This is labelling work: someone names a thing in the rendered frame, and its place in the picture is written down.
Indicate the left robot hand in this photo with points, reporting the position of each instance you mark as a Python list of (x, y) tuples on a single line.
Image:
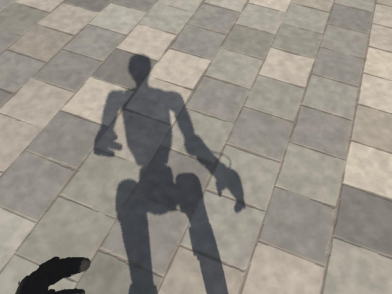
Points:
[(50, 273)]

